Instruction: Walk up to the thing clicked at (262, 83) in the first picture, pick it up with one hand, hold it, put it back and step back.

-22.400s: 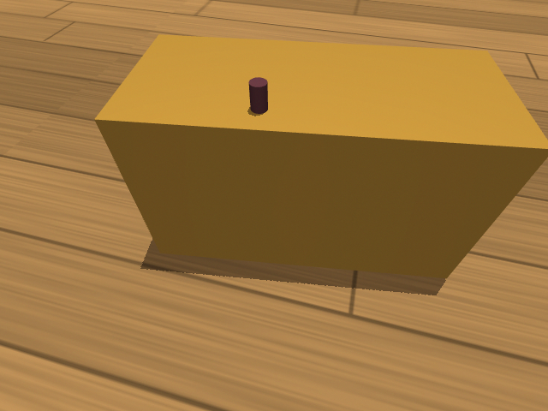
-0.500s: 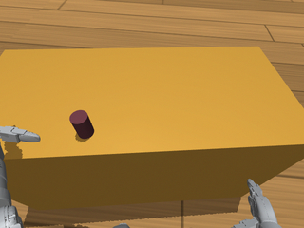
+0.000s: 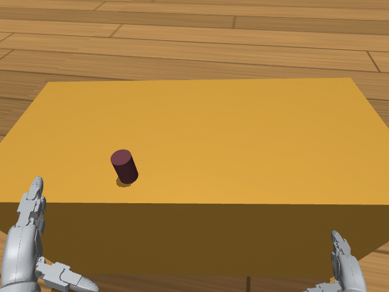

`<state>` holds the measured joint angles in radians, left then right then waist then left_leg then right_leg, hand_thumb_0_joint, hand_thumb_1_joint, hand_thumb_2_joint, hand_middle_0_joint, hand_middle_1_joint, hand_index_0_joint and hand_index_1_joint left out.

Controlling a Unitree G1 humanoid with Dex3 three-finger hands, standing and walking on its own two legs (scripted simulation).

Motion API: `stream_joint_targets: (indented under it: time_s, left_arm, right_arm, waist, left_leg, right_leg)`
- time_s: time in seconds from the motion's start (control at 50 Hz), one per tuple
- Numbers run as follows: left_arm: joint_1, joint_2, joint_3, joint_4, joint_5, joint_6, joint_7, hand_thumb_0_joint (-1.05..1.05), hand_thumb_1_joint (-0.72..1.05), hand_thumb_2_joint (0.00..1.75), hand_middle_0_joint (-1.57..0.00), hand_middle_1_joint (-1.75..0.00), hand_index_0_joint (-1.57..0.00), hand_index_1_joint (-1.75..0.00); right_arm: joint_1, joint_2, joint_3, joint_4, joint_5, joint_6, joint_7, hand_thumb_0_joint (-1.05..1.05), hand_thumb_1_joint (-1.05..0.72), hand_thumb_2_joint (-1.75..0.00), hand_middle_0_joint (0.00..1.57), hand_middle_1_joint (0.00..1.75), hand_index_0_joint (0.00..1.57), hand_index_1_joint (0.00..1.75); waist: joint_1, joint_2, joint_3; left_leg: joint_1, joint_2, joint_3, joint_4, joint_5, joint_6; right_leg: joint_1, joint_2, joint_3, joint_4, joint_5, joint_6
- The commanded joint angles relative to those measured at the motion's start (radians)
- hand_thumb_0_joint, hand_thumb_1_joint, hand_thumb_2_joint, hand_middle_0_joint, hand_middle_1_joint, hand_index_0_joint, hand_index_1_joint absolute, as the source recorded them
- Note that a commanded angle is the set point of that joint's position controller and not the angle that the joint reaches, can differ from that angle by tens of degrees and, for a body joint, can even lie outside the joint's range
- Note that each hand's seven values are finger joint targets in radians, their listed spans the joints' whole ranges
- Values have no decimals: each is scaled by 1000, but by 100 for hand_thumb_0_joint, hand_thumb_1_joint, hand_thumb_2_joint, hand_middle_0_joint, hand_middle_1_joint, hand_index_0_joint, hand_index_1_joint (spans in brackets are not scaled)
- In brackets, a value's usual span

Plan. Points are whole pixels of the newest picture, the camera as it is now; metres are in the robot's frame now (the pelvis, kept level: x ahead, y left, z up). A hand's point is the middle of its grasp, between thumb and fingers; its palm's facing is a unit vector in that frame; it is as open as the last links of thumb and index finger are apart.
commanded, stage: sink last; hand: left
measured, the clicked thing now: (125, 167) +0.41 +0.22 -0.02
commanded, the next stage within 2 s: home in 0.34 s
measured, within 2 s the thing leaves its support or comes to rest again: neither
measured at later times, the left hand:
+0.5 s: hand (50, 251) +0.16 +0.27 +0.08, palm faces +0.36 -0.84 -0.41, open 17.5 cm
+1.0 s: hand (127, 278) +0.16 +0.18 -0.09, palm faces +0.10 -0.98 -0.19, open 17.7 cm
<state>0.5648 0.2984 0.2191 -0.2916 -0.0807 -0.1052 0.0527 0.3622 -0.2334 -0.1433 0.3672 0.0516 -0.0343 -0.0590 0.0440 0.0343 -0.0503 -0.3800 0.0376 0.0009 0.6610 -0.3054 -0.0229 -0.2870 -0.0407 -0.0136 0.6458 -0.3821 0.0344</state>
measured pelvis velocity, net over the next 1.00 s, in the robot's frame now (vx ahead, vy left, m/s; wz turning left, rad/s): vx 0.00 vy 0.00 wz -0.01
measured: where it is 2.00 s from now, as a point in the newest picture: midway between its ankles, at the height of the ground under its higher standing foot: outside the picture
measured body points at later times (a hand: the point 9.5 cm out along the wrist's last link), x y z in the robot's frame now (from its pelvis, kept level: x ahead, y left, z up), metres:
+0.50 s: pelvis -0.02 -0.01 +0.01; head -0.01 -0.02 +0.46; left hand +0.14 +0.31 +0.10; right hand +0.14 -0.28 -0.06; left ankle +0.02 +0.13 -0.72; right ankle -0.03 -0.14 -0.72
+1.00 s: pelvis +0.00 +0.00 +0.01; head +0.02 +0.01 +0.46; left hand +0.15 +0.23 -0.07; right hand +0.17 -0.23 -0.07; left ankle +0.02 +0.13 -0.72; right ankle -0.03 -0.14 -0.72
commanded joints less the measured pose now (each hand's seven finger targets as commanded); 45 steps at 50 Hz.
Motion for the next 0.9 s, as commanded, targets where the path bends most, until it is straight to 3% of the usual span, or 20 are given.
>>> stream_joint_targets:
  time_s: [0.0, 0.06, 0.1, 0.12, 0.18, 0.22, 0.24, 0.26, 0.32, 0.34, 0.38, 0.4, 0.44, 0.5, 0.56, 0.62, 0.66, 0.78, 0.82, 0.88]
  left_arm:
    - [-111, 184, 132, -267, 8, -91, 12, 0, -52, 0, -5, -6, -7, -4]
    - [-99, 187, 152, -250, 11, -109, 5, 0, -51, 0, -5, -6, -6, -4]
    - [-88, 194, 171, -204, 10, -121, 2, 0, -50, 0, -5, -5, -6, -4]
    - [-82, 188, 171, -187, 13, -129, -2, 0, -51, 1, -5, -5, -6, -4]
    - [-86, 208, 208, -139, 11, -154, -5, 0, -51, 1, -5, -5, -6, -4]
    - [-107, 210, 221, -92, 11, -170, -10, 0, -52, 2, -5, -5, -5, -4]
    - [-108, 226, 242, -61, 10, -175, -9, 0, -52, 2, -5, -5, -5, -4]
    - [-98, 219, 231, -31, 9, -178, -11, 0, -53, 2, -5, -4, -5, -4]
    - [-118, 192, 210, 6, 14, -199, -13, 0, -55, 2, -5, -4, -5, -4]
    - [-127, 183, 189, 1, 16, -205, -13, 0, -56, 3, -6, -5, -6, -5]
    - [-147, 209, 205, 25, 21, -206, -5, 0, -58, 3, -7, -5, -7, -6]
    - [-159, 215, 203, 4, 23, -211, -3, 0, -59, 4, -7, -6, -6, -6]
    - [-184, 256, 243, -2, 26, -214, 11, 0, -53, 7, -5, -6, -5, -6]
    - [-153, 189, 180, 73, 33, -208, 9, 0, -57, 5, -5, -6, -5, -5]
    - [-145, 141, 118, 150, 35, -200, 3, 0, -59, 4, -5, -6, -5, -5]
    - [-160, 76, 33, 198, 41, -195, -8, 0, -59, 4, -5, -6, -5, -5]
    - [-144, 75, 15, 259, 46, -182, -7, 0, -58, 5, -5, -6, -5, -5]
    - [-260, 56, -49, 390, 63, -137, -2, 0, -61, 2, -4, -5, -4, -4]
    - [-283, -4, -112, 503, 68, -112, -7, 0, -61, 2, -4, -5, -4, -4]
    - [-379, -1, -130, 569, 71, -97, 0, 0, -61, 2, -4, -5, -4, -4]
  right_arm:
    - [-41, -156, -88, -169, -16, -70, -23, 0, 54, -5, 6, 5, 5, 5]
    - [-37, -118, -60, -150, -18, -84, -22, 0, 54, -5, 6, 5, 5, 5]
    - [-51, -137, -82, -146, -20, -94, -21, 0, 55, -4, 6, 5, 5, 5]
    - [-44, -119, -60, -147, -21, -99, -18, 0, 55, -5, 6, 5, 5, 5]
    - [-65, -135, -77, -139, -21, -105, -12, 0, 55, -4, 6, 5, 5, 5]
    - [-67, -105, -41, -142, -21, -113, -5, 0, 55, -5, 6, 5, 5, 5]
    - [-64, -115, -54, -116, -20, -112, -5, 0, 55, -5, 6, 5, 5, 5]
    - [-86, -139, -77, -102, -18, -113, -6, 0, 55, -5, 6, 5, 5, 5]
    - [-119, -109, -29, -120, -23, -126, 0, 0, 53, -5, 6, 5, 5, 5]
    - [-111, -107, -29, -102, -23, -128, -1, 0, 52, -6, 6, 5, 5, 5]
    - [-128, -154, -59, -107, -25, -133, -9, 0, 49, -6, 6, 5, 5, 5]
    - [-130, -148, -49, -86, -26, -136, -9, 0, 50, -6, 6, 5, 5, 5]
    - [-135, -181, -79, -90, -30, -141, -15, 0, 41, -15, 11, 13, 11, 13]
    - [-118, -94, -6, -35, -31, -144, -7, 0, 17, -39, 11, 16, 12, 16]
    - [-149, -54, 44, 8, -31, -146, -4, 0, -7, -44, 12, 16, 12, 16]
    - [-200, 15, 131, 37, -35, -147, 5, 0, -23, -51, 13, 19, 13, 19]
    - [-191, -62, 68, 57, -42, -143, -2, 0, -29, -55, 14, 20, 14, 20]
    - [-204, -156, 1, 78, -51, -134, -15, 0, -70, -80, 18, 27, 18, 27]
    - [-205, -111, 38, 91, -48, -133, -16, 0, -82, -86, 19, 29, 19, 29]
    - [-241, -61, 84, 96, -44, -127, -14, 0, -90, -90, 20, 30, 20, 30]
  waist:
    - [-50, -24, -18]
    - [-32, -51, 9]
    - [-23, -59, 42]
    - [-20, -84, 41]
    - [-3, -69, 60]
    - [2, -86, 63]
    - [4, -73, 58]
    - [3, -60, 75]
    - [12, -70, 49]
    - [10, -65, 35]
    - [-2, -53, 7]
    - [8, -30, 11]
    - [9, -10, -18]
    - [9, 8, 27]
    - [0, -6, 62]
    - [1, -12, 57]
    - [-19, -17, 25]
    - [-50, -20, -55]
    - [-66, -55, -37]
    - [-46, -20, -58]
  left_leg:
    - [126, -32, 53, -110, 133, 32]
    - [122, -39, 53, -120, 89, 37]
    - [109, -44, 57, -127, 61, 37]
    - [118, -42, 53, -135, 62, 39]
    - [113, -47, 53, -149, 59, 38]
    - [116, -48, 53, -153, 53, 39]
    - [119, -50, 52, -154, 64, 39]
    - [123, -48, 51, -164, 58, 36]
    - [140, -45, 50, -182, 63, 37]
    - [154, -44, 48, -185, 79, 38]
    - [175, -44, 50, -189, 111, 36]
    - [178, -43, 50, -195, 110, 34]
    - [181, -41, 48, -206, 119, 31]
    - [173, -36, 48, -225, 102, 28]
    - [167, -41, 55, -228, 93, 34]
    - [169, -41, 53, -226, 113, 37]
    - [187, -37, 51, -223, 137, 34]
    - [255, -23, 38, -225, 222, 21]
    - [257, -21, 38, -224, 231, 25]
    - [241, -22, 38, -223, 235, 21]
  right_leg:
    - [-76, 31, -42, -138, 186, -16]
    - [-82, 20, -35, -160, 134, -13]
    - [-79, 14, -28, -177, 97, -10]
    - [-77, 16, -32, -179, 93, -10]
    - [-65, 10, -30, -190, 83, -13]
    - [-56, 4, -18, -206, 71, -7]
    - [-49, 0, -10, -208, 84, -6]
    - [-62, -1, -5, -212, 71, -8]
    - [-37, 7, -18, -212, 71, -14]
    - [-27, 12, -26, -204, 93, -15]
    - [-22, 15, -25, -201, 134, -18]
    - [-18, 18, -31, -199, 130, -21]
    - [16, 26, -38, -200, 142, -26]
    - [17, 32, -46, -208, 127, -30]
    - [3, 25, -42, -226, 125, -26]
    - [4, 25, -46, -225, 149, -24]
    - [8, 32, -46, -220, 175, -27]
    - [25, 44, -52, -206, 252, -32]
    - [13, 45, -52, -209, 265, -29]
    - [32, 39, -50, -206, 265, -33]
